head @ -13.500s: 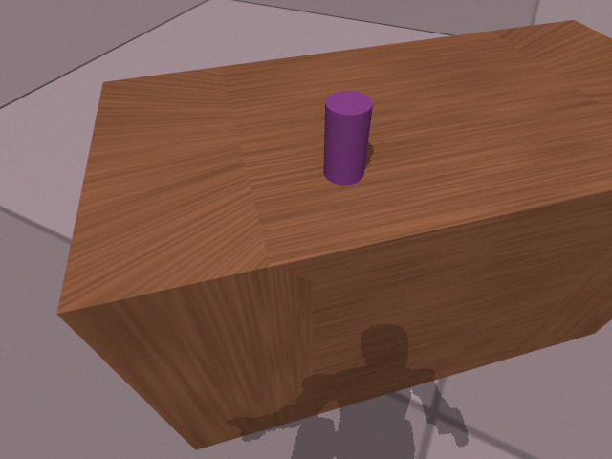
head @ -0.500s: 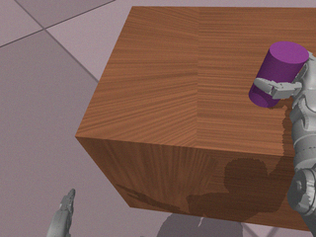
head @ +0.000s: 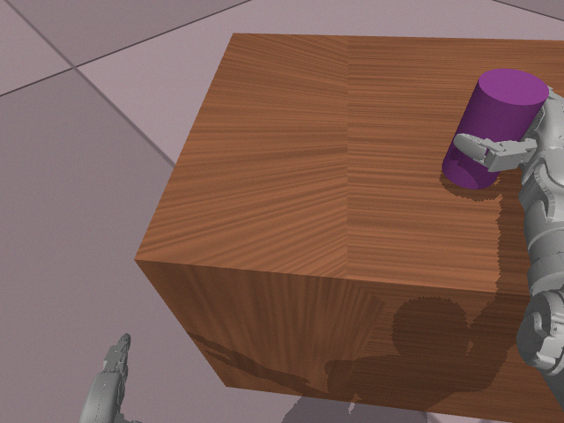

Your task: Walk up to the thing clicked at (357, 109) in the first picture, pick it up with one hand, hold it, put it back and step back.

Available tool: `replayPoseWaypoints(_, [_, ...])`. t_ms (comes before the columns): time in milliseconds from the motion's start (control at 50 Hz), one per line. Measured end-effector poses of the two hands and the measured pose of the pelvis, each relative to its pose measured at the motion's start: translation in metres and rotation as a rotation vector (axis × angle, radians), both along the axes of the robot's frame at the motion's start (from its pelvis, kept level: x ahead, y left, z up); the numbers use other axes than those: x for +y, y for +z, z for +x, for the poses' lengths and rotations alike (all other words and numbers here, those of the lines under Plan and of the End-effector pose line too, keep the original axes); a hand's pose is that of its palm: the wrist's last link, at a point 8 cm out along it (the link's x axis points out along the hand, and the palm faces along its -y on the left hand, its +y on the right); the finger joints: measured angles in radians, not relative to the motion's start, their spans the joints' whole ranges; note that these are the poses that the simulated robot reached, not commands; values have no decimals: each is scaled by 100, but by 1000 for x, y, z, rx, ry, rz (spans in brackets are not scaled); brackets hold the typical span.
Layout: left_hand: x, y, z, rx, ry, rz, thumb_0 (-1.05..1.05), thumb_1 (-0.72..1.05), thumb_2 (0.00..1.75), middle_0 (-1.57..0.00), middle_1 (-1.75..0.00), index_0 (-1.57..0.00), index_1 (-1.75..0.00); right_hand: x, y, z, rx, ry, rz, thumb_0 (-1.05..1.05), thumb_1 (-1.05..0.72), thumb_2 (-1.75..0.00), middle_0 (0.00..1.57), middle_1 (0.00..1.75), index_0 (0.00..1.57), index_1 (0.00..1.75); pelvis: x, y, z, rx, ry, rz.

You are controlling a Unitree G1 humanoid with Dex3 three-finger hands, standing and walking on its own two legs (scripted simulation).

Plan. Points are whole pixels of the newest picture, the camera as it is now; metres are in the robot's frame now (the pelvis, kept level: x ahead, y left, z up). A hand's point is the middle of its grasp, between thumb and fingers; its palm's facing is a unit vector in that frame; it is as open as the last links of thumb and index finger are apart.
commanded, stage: settle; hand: right
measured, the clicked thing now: (487, 133) +0.49 -0.20 +0.16
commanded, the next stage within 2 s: lift in 0.26 s
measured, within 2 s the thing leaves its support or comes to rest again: neither
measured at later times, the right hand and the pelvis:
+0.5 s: hand (495, 122) +0.48 -0.20 +0.18, palm faces +0.15 +0.99 -0.02, open 10.6 cm; pelvis +0.00 +0.00 +0.01, yaw +0 degrees
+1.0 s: hand (543, 102) +0.40 -0.19 +0.26, palm faces +0.15 +0.99 -0.03, open 10.5 cm; pelvis -0.01 +0.01 +0.01, yaw -1 degrees
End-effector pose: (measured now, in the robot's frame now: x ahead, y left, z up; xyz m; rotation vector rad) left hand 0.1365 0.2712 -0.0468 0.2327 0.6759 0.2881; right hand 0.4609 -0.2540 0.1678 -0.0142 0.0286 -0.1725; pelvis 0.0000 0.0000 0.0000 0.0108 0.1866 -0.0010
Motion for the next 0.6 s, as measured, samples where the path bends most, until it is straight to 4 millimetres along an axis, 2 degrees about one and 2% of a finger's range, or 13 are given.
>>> replayPoseWaypoints(160, [-9, -8, 1, 31, -7, -35, -2, -54, 6, -6, -6, -6, -6, 4, -3, -2, 27, 18, 6, 0, 47, -106, 69, 104, 72, 105, -2, 2, 1, -6, -1, 1])
replayPoseWaypoints(340, [-10, -4, 0, 12, -6, -33, -2, -54, 7, -6, -5, -6, -6, 3, 16, -4, -11, 6, 6, 0, 47, -107, 67, 107, 71, 108, -2, 5, 0, -21, 5, 1])
replayPoseWaypoints(380, [-12, -10, -4, 49, -7, -44, -1, -54, 6, -6, -5, -5, -6, 5, 13, -4, 16, 10, 14, 0, 48, -108, 67, 107, 70, 109, -2, 6, -1, -24, 0, 2])
replayPoseWaypoints(440, [-9, -5, -2, 16, -2, -38, -2, -54, 6, -6, -6, -6, -6, 5, 20, -7, -4, 9, 2, 0, 48, -108, 67, 108, 70, 109, -2, 6, -1, -24, 7, 1])
replayPoseWaypoints(480, [-9, -12, -7, 50, 0, -45, -1, -53, 6, -5, -6, -6, -6, 6, 18, -9, 18, 15, 6, 0, 49, -109, 67, 108, 70, 109, -2, 7, -2, -34, 1, 1])
replayPoseWaypoints(600, [-11, -10, -4, 40, -4, -55, -2, -52, 5, -5, -6, -6, -5, 9, 25, -17, 3, 17, 3, 0, 51, -110, 68, 107, 71, 108, -1, 9, -3, -48, 0, -3])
